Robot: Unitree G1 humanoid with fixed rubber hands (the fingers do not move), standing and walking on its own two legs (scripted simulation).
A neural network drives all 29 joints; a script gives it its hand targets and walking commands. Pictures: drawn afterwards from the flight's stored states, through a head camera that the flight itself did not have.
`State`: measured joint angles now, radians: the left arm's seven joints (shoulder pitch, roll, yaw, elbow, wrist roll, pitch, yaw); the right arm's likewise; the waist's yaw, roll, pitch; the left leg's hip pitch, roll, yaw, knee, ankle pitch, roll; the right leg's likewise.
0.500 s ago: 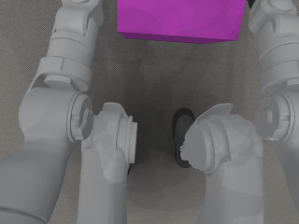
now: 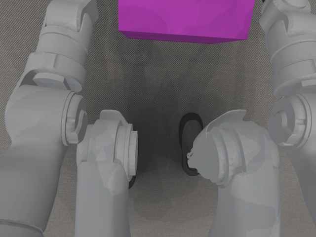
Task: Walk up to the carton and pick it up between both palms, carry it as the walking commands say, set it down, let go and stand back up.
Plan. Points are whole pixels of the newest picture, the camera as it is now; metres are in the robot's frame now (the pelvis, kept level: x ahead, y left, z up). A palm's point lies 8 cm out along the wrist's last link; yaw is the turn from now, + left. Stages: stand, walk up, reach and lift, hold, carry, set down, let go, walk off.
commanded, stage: set down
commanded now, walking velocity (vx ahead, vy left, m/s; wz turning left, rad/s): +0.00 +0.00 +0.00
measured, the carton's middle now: out of the picture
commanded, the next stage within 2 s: let go in 1.78 s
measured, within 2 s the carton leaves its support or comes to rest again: neither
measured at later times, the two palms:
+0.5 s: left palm out of the picture +0.57 +0.15 -0.17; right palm out of the picture +0.54 -0.23 -0.16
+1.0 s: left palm out of the picture +0.58 +0.16 -0.02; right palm out of the picture +0.54 -0.24 -0.02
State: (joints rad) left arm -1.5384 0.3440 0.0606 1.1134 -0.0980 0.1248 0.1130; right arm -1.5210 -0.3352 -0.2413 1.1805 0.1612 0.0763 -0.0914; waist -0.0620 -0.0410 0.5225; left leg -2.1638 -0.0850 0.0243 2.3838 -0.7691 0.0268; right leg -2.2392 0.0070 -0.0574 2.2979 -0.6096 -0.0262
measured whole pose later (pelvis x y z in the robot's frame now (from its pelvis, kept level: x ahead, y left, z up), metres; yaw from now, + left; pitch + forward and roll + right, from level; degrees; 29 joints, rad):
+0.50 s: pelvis -0.01 -0.01 +0.00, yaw +1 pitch +32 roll -1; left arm -1.57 0.46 -0.01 1.04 -0.23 0.17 0.12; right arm -1.49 -0.41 -0.19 1.02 0.27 0.13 -0.12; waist -0.07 -0.05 0.53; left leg -2.20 -0.04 0.04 2.35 -0.71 0.04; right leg -2.27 -0.02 -0.07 2.27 -0.56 -0.06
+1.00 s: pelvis -0.02 +0.00 +0.11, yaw +1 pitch +33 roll +1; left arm -1.58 0.50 0.11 0.77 -0.20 0.43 0.12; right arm -1.46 -0.42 -0.23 0.64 0.22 0.42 -0.13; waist -0.09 -0.01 0.53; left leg -1.93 -0.06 0.04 1.97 -0.62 0.03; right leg -2.00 0.03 -0.01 1.91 -0.50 -0.02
